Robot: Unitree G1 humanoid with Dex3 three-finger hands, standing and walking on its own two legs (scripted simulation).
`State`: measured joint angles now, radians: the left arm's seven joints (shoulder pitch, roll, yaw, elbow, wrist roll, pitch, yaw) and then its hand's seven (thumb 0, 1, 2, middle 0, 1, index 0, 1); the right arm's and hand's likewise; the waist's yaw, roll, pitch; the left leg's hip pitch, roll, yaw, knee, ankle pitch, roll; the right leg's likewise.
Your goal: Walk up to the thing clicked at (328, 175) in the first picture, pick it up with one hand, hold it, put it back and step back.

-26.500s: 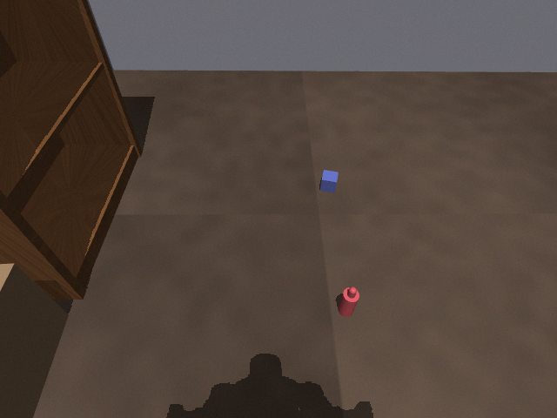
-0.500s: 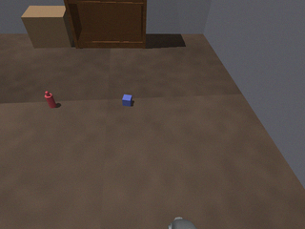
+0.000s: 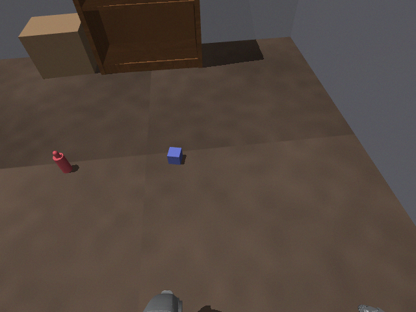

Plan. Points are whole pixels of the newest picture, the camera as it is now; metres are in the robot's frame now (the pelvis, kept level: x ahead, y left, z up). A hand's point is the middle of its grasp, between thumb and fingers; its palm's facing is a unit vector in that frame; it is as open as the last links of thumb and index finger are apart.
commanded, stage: walk up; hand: left
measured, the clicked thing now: (175, 155) +1.06 +0.25 -0.74
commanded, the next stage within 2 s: none
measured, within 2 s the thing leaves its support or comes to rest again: neither
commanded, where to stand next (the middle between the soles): +0.66 +0.00 m, yaw +1 degrees
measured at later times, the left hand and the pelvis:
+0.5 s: hand (96, 242) +0.30 +0.29 -0.14, palm faces -0.07 -0.94 -0.35, open 7.4 cm; pelvis +0.22 +0.02 +0.00, yaw -1 degrees
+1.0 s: hand (129, 191) +0.43 +0.23 -0.12, palm faces +0.04 -0.91 -0.41, open 7.4 cm; pelvis +0.39 -0.04 +0.00, yaw +2 degrees
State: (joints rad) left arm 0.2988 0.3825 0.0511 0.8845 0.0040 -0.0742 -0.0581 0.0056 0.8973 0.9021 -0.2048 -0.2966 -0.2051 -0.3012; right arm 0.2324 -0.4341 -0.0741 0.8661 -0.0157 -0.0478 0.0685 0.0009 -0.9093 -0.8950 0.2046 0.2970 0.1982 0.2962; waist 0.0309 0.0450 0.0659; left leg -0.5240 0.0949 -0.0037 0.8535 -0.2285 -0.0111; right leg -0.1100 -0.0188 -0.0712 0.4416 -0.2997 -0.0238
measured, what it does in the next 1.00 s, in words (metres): walks ahead: left foot, then right foot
